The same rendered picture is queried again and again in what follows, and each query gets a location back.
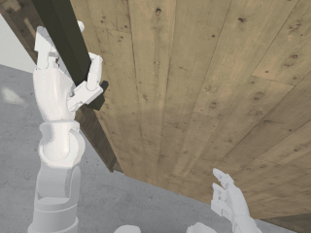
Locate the left robot hand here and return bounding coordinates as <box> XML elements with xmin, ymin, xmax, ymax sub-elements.
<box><xmin>32</xmin><ymin>20</ymin><xmax>103</xmax><ymax>122</ymax></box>

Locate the robot right thigh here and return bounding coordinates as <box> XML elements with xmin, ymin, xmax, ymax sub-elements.
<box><xmin>187</xmin><ymin>223</ymin><xmax>217</xmax><ymax>233</ymax></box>

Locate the right robot forearm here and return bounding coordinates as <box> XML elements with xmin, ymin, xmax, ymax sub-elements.
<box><xmin>232</xmin><ymin>216</ymin><xmax>262</xmax><ymax>233</ymax></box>

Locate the handle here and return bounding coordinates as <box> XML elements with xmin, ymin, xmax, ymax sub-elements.
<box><xmin>31</xmin><ymin>0</ymin><xmax>109</xmax><ymax>111</ymax></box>

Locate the right robot hand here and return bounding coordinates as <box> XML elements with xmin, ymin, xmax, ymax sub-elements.
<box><xmin>211</xmin><ymin>168</ymin><xmax>250</xmax><ymax>224</ymax></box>

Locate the left robot forearm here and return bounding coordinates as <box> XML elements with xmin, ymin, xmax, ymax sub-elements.
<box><xmin>27</xmin><ymin>119</ymin><xmax>86</xmax><ymax>233</ymax></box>

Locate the wardrobe door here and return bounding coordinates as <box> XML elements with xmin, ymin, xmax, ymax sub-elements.
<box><xmin>70</xmin><ymin>0</ymin><xmax>311</xmax><ymax>219</ymax></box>
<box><xmin>272</xmin><ymin>213</ymin><xmax>311</xmax><ymax>231</ymax></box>

